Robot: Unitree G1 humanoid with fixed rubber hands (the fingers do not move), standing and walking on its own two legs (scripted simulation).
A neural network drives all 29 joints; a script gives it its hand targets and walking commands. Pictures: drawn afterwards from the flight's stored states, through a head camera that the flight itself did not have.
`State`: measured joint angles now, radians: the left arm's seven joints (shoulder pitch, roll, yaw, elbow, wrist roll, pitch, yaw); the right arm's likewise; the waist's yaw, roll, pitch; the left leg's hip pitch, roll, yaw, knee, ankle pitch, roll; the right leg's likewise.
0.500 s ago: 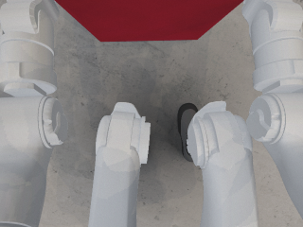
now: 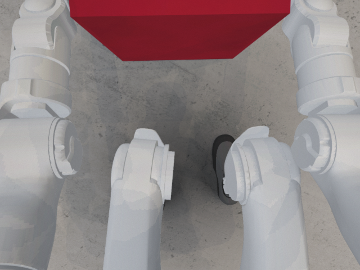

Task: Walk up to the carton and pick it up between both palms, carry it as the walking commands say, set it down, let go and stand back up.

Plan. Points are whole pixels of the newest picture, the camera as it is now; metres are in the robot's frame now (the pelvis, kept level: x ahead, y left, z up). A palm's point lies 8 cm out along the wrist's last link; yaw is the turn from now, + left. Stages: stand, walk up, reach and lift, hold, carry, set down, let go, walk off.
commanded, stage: set down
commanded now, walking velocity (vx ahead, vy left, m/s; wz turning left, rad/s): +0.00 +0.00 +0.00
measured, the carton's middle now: out of the picture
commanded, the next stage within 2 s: none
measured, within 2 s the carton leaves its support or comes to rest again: rests again in 0.02 s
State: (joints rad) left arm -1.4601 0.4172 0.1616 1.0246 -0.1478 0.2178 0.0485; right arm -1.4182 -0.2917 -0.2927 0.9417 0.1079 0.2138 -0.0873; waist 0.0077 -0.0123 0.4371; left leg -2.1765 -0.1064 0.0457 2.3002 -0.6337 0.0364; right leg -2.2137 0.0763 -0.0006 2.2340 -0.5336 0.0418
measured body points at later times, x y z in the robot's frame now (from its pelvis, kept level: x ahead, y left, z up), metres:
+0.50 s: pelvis +0.00 -0.01 -0.01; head +0.35 +0.01 +0.26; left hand +0.56 +0.21 -0.14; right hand +0.57 -0.17 -0.14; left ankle +0.10 +0.09 -0.32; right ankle +0.13 -0.12 -0.32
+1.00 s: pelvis +0.00 +0.00 +0.00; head +0.36 +0.02 +0.25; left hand +0.56 +0.21 -0.16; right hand +0.56 -0.17 -0.17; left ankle +0.10 +0.09 -0.32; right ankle +0.13 -0.12 -0.32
